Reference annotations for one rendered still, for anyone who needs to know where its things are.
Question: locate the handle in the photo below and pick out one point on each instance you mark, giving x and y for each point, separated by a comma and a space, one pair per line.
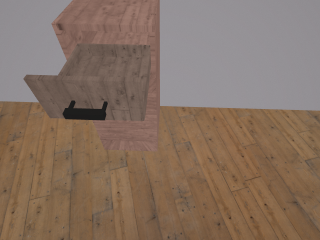
72, 113

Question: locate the cabinet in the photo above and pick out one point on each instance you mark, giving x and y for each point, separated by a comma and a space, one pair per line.
123, 22

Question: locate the drawer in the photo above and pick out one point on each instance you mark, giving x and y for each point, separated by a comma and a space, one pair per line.
118, 74

